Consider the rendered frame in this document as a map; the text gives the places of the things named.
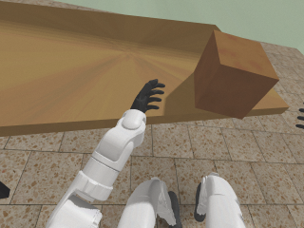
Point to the left robot foot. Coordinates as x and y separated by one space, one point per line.
176 210

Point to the robot left upper arm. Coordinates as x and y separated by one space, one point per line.
77 213

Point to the robot left hand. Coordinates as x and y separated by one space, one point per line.
143 99

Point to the robot left forearm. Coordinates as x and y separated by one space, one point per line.
95 181

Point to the left robot shin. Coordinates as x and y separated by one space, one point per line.
164 210

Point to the table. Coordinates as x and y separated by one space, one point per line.
73 69

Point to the carton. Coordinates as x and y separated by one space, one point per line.
233 74

